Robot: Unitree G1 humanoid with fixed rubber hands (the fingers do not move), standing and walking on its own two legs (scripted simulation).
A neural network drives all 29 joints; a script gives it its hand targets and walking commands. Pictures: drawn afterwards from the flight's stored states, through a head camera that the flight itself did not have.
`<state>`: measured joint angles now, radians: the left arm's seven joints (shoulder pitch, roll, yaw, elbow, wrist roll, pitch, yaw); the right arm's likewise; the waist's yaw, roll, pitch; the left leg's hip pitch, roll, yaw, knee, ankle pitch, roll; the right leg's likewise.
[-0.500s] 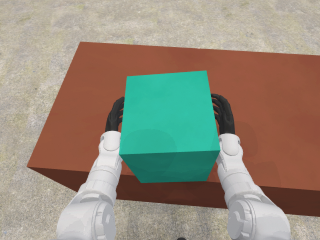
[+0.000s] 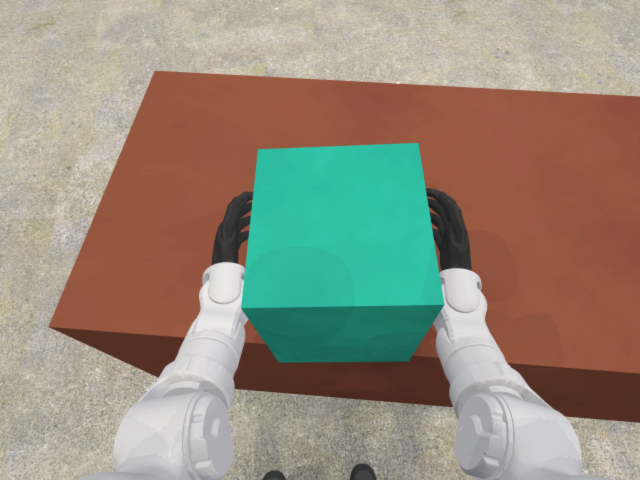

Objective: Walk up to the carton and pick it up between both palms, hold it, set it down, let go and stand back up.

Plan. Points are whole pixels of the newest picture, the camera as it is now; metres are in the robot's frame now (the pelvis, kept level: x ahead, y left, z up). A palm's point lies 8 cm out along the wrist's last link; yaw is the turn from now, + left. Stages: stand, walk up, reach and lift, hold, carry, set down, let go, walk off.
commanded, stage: set down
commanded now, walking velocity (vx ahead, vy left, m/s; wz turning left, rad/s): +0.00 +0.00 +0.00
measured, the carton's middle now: (340, 265) +0.39 -0.02 -0.04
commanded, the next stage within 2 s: none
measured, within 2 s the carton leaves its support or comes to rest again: rests again in 0.94 s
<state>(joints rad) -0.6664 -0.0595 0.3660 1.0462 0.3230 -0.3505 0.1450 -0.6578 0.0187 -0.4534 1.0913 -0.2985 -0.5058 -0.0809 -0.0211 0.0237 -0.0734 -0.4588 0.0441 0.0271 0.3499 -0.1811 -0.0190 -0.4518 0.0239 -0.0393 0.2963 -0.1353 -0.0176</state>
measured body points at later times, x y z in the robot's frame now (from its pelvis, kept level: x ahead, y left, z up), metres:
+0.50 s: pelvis -0.01 +0.00 +0.00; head +0.12 -0.01 +0.43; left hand +0.41 +0.12 -0.01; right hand +0.40 -0.17 -0.01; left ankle -0.03 +0.13 -0.74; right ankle -0.02 -0.10 -0.74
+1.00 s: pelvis -0.03 +0.00 -0.01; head +0.09 +0.00 +0.43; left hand +0.40 +0.12 -0.01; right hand +0.38 -0.17 -0.02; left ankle -0.03 +0.13 -0.74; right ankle -0.02 -0.10 -0.74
